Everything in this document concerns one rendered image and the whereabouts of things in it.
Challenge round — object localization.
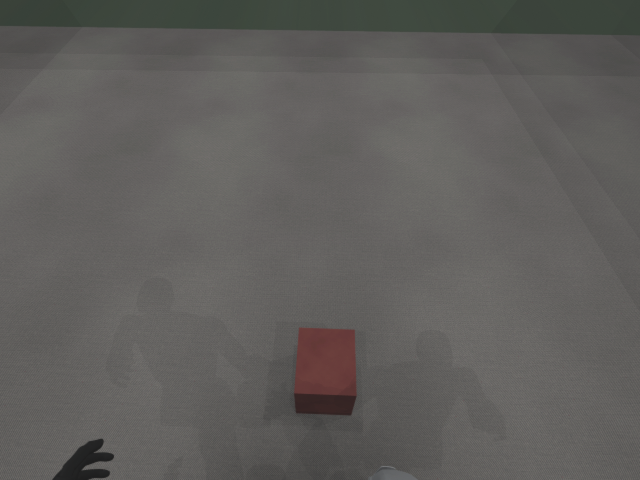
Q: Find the carton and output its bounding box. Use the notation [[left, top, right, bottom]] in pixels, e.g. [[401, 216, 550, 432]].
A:
[[294, 328, 357, 415]]

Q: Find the left robot hand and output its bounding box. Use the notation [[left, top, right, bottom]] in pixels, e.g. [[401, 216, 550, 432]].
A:
[[52, 439, 114, 480]]

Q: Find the right robot shin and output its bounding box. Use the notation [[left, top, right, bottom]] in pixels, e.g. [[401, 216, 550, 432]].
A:
[[374, 466, 396, 475]]

